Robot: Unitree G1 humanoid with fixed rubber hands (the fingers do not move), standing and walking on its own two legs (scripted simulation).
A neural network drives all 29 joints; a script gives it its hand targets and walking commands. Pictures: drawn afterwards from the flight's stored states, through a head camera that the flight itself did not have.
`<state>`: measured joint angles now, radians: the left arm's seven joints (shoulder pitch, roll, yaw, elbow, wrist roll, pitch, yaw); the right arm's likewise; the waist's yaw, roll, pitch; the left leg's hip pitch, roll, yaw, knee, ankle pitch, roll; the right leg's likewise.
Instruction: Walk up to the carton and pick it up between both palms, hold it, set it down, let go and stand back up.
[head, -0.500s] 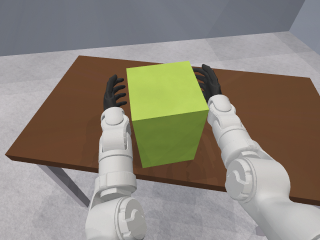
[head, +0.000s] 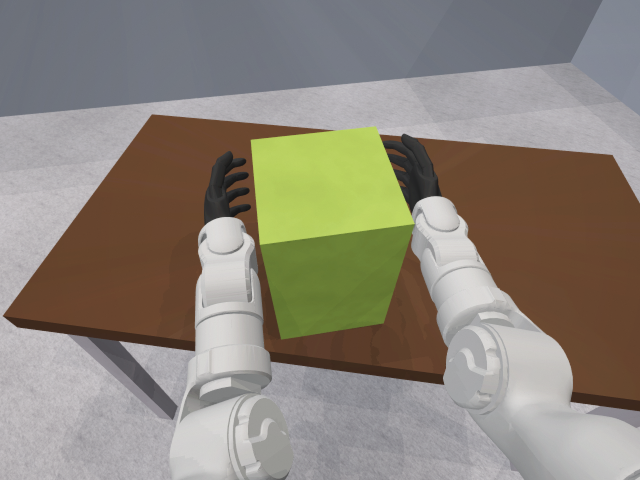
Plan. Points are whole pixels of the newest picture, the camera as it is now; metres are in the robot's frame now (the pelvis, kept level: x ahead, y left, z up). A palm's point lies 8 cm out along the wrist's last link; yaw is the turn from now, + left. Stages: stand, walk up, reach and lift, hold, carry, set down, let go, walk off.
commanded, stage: set down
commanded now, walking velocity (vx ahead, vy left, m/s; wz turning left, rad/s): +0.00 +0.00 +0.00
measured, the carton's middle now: (324, 241) +0.42 +0.04 +0.04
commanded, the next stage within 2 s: none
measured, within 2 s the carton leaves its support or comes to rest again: neither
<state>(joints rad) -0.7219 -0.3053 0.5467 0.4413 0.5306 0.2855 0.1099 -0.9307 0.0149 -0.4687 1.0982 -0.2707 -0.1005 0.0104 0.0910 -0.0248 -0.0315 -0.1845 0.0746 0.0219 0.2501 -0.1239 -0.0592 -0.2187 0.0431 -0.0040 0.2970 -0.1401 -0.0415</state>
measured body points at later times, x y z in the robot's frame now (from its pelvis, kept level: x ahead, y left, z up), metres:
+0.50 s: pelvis +0.01 +0.00 +0.00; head +0.04 +0.00 +0.45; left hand +0.40 +0.17 +0.12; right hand +0.46 -0.09 +0.11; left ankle +0.00 +0.16 -0.75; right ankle +0.00 -0.09 -0.75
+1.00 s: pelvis +0.01 +0.00 +0.00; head +0.04 +0.01 +0.45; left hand +0.41 +0.17 +0.11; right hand +0.46 -0.09 +0.11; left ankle +0.00 +0.16 -0.75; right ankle +0.00 -0.09 -0.75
